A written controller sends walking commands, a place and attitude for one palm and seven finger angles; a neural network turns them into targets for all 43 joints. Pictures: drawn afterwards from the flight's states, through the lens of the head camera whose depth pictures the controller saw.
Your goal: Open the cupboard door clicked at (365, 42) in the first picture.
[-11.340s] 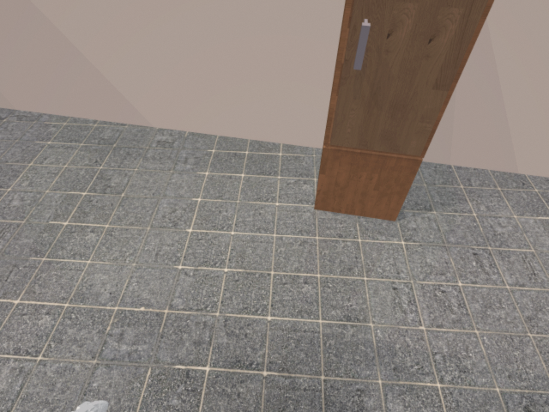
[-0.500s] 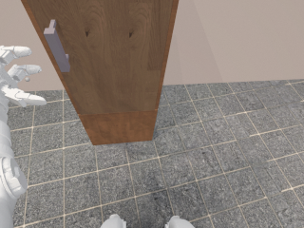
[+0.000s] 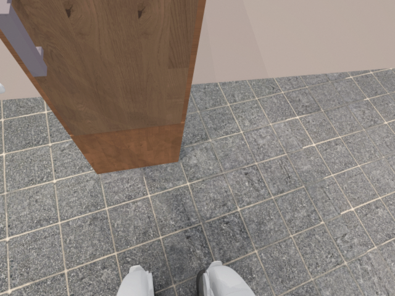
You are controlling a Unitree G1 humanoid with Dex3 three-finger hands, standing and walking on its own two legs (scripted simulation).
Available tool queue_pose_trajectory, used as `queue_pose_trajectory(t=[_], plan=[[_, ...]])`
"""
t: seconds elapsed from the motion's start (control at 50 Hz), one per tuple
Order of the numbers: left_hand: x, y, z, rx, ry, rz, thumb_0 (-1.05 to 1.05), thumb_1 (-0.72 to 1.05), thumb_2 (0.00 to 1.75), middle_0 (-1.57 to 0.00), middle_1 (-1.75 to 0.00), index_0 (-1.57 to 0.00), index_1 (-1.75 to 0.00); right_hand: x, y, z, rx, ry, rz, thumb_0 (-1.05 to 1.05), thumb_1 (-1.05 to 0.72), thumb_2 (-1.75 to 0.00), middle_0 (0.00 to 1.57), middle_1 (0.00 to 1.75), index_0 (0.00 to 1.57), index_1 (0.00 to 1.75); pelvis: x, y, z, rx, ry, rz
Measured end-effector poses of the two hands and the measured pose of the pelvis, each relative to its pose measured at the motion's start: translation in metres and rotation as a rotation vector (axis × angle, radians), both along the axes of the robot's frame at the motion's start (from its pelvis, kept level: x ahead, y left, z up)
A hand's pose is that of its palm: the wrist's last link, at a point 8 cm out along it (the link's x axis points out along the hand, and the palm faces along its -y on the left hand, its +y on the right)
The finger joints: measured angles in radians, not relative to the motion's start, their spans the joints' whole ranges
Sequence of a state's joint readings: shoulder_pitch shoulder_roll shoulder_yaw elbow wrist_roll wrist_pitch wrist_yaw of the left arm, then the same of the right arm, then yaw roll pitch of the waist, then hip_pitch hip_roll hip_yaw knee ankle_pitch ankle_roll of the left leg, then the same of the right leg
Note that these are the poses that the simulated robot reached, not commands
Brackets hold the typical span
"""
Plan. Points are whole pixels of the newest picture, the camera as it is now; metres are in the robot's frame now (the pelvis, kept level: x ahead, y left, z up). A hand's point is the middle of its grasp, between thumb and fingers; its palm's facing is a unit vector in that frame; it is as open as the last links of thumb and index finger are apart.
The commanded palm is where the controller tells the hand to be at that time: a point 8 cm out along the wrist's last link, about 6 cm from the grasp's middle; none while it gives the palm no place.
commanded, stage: move the hooked fingers beside the handle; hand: left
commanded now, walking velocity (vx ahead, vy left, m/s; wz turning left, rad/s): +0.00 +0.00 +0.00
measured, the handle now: (24, 35) +0.58 +0.26 +0.11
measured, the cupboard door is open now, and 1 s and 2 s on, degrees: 0 0 0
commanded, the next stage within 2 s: slide the fingers in behind the handle in 0.80 s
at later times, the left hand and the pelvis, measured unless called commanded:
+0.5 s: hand out of the picture +0.52 +0.33 +0.11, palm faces +0.09 -1.00 +0.02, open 14.0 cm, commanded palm +0.51 +0.36 +0.11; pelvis +0.01 +0.01 +0.00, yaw +0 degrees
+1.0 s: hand out of the picture +0.52 +0.32 +0.11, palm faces +0.11 -0.99 +0.01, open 14.0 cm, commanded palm +0.51 +0.35 +0.11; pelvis +0.01 +0.01 +0.00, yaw +0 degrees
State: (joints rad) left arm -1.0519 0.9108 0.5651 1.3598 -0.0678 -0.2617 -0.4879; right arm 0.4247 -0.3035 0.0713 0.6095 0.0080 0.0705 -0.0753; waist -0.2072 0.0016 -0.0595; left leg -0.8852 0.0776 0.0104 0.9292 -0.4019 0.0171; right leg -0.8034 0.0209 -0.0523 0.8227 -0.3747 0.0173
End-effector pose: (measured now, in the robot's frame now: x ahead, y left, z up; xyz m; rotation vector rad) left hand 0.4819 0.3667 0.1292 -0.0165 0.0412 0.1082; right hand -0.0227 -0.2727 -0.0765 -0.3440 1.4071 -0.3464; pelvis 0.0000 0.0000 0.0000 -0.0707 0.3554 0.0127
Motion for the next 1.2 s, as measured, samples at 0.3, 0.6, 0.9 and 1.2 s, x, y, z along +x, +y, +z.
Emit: queue_pose_trajectory(t=[0.3, 0.6, 0.9, 1.2], plan=[[0.013, 0.017, -0.017, 0.004, 0.018, -0.007, -0.01, -0.50, 0.30, -0.30, -1.20, -0.30, -1.20, -0.007, 0.021, -0.001, 0.029, 0.075, -0.021, 0.00, -0.90, -0.90, 0.21, 0.30, 0.21, 0.30, 0.008, 0.010, -0.004, -0.017, 0.042, -0.007], [0.015, 0.011, -0.018, -0.006, 0.018, -0.004, -0.01, -0.50, 0.30, -0.30, -1.20, -0.30, -1.20, 0.016, 0.024, -0.003, 0.036, 0.011, 0.006, 0.00, -0.90, -0.90, 0.21, 0.30, 0.21, 0.30, 0.011, 0.014, -0.003, -0.020, 0.029, 0.000], [0.007, 0.010, -0.017, -0.008, 0.018, -0.004, -0.01, -0.50, 0.30, -0.30, -1.20, -0.30, -1.20, 0.010, 0.016, -0.004, 0.034, 0.034, 0.010, 0.00, -0.90, -0.90, 0.21, 0.30, 0.21, 0.30, 0.008, 0.008, -0.004, -0.019, 0.026, 0.005], [0.013, -0.005, -0.019, 0.005, 0.005, -0.010, -0.01, -0.50, 0.30, -0.30, -1.20, -0.30, -1.20, 0.001, 0.012, -0.005, 0.028, 0.030, -0.003, 0.00, -0.90, -0.90, 0.21, 0.30, 0.21, 0.30, 0.003, 0.004, -0.006, -0.018, 0.031, 0.002]])
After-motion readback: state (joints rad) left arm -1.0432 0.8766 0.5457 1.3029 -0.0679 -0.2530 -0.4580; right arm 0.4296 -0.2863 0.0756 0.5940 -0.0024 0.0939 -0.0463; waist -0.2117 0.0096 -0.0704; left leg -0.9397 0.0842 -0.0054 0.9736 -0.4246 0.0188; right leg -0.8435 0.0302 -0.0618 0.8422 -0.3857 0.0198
